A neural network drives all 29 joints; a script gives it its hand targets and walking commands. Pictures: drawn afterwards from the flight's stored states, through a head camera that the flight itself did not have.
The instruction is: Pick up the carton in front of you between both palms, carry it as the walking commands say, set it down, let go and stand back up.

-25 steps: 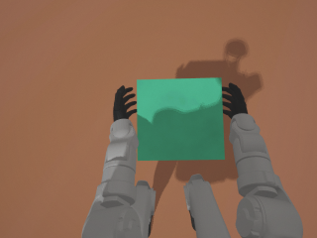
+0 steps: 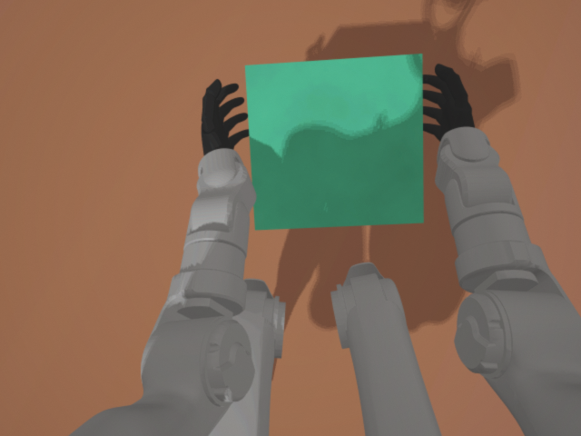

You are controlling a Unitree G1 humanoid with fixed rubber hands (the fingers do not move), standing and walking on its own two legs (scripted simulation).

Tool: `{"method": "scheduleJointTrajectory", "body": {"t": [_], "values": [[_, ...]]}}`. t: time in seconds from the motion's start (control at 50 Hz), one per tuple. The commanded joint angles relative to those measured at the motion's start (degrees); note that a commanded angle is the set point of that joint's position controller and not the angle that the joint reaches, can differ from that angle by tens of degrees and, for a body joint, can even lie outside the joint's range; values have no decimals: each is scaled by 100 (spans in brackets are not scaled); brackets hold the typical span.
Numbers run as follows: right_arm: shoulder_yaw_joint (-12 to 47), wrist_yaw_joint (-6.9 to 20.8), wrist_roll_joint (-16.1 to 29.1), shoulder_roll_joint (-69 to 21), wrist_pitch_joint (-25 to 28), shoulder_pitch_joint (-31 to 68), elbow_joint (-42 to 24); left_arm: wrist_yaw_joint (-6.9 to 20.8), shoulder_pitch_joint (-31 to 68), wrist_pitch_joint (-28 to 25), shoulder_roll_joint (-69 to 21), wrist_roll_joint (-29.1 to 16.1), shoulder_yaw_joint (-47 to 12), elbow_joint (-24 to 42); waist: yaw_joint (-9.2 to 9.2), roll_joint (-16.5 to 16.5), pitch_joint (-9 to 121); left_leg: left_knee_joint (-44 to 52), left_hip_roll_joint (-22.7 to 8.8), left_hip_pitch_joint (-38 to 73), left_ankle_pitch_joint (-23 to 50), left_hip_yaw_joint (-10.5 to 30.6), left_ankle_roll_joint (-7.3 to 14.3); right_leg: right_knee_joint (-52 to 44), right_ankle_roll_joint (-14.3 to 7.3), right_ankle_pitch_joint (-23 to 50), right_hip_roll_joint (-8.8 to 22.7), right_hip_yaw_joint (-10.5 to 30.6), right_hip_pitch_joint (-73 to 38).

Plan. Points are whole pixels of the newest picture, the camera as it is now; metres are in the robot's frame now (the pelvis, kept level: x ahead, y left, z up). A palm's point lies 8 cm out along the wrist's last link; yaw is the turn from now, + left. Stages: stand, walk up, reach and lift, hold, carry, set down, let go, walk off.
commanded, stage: set down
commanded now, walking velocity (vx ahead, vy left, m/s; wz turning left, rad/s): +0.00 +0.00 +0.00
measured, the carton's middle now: (328, 153) +0.49 -0.08 -0.23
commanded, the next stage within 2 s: none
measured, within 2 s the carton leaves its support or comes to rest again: rests again in 0.90 s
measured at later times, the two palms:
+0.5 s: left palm (239, 155) +0.50 +0.06 -0.21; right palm (431, 133) +0.49 -0.24 -0.22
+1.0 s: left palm (238, 148) +0.52 +0.06 -0.22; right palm (430, 128) +0.50 -0.24 -0.23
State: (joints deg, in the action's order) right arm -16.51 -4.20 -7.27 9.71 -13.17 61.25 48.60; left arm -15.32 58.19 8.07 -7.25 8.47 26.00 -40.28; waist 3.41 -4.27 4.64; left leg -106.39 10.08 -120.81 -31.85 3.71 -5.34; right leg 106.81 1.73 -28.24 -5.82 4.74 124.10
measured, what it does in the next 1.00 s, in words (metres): lowers itself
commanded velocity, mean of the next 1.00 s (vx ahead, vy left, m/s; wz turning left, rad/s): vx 0.00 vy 0.00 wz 0.00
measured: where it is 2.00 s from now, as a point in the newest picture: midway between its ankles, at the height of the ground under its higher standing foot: (313, 355)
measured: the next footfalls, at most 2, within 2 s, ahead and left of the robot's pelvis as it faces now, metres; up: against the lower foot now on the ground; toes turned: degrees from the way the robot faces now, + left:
none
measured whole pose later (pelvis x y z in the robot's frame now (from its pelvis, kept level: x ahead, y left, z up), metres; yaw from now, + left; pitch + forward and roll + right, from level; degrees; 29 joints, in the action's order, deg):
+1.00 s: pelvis +0.00 +0.00 -0.08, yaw +2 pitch +40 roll +3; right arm -16.1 3.0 -6.0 19.2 -8.6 78.0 65.1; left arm -9.2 73.5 5.5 -0.4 8.0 27.3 -53.6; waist 5.0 -5.7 -10.3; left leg -122.2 12.7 -129.1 -34.2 2.1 -5.8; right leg 122.9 1.3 -31.8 -2.7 3.3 131.4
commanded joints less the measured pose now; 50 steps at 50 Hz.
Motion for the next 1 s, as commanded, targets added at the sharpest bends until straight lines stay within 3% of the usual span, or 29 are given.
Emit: {"method": "scheduleJointTrajectory", "body": {"t": [0.0,0.22,0.28,0.32,0.44,0.66,0.98], "values": [[2274,1490,625,-4639,355,3383,-548,1418,3327,72,-4602,-392,-2767,-391,359,587,5861,495,359,1936,916,-839,220,-896,15,1406,-135,-618,-4155],[2355,1538,998,-4052,503,4168,-221,1357,4112,21,-4247,-800,-2872,-469,520,468,5769,-357,360,1888,1116,-894,194,-88,-30,1654,-1,-663,-3641],[2443,1558,1222,-4003,562,4569,-469,1337,4388,-24,-4254,-1008,-3071,-306,602,455,5940,-542,336,2071,1211,-873,226,88,-37,1780,-3,-694,-3515],[2449,1596,1294,-3999,558,4598,-486,1338,4457,-24,-4323,-1043,-3187,-266,625,239,5910,-652,337,2123,1441,-914,214,213,-74,2056,0,-674,-3519],[2199,1670,1157,-3980,545,4175,62,1463,4283,-22,-4393,-956,-3018,-601,677,-106,5096,-748,348,1619,1293,-905,203,321,-173,1975,20,-598,-3202],[1538,1846,693,-3517,513,4067,906,1583,4171,21,-3836,-562,-2223,-1278,664,-94,3871,-682,358,1131,661,-869,251,351,-282,1024,97,-620,-2242],[1089,1859,329,-2856,550,3417,1587,1712,3426,-40,-3126,-129,-1514,-1985,543,-41,3012,-773,321,750,826,-813,305,454,-356,1253,163,-440,-1827]]}}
